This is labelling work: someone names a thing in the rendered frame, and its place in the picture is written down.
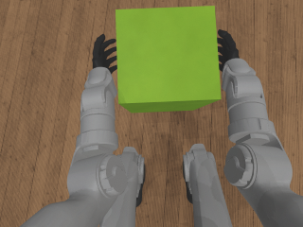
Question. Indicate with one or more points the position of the robot left upper arm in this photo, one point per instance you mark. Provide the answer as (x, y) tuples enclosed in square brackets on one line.
[(93, 184)]

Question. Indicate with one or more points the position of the left robot shin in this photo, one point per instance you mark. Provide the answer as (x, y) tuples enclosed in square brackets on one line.
[(131, 149)]

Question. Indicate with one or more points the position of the left robot hand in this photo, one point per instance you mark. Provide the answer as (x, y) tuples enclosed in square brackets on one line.
[(100, 56)]

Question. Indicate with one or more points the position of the right robot forearm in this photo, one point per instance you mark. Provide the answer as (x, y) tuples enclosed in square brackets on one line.
[(246, 106)]

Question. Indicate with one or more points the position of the left robot forearm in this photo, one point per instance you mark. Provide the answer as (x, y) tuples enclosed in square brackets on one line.
[(97, 116)]

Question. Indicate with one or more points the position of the right robot thigh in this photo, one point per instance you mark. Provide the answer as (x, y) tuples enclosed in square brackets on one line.
[(209, 206)]

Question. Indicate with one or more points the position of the carton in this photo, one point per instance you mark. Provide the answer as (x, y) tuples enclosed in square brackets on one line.
[(167, 59)]

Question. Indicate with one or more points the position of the right robot hand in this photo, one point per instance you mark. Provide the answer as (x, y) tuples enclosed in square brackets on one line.
[(228, 48)]

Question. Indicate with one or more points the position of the robot right upper arm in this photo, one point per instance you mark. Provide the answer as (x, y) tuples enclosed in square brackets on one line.
[(263, 175)]

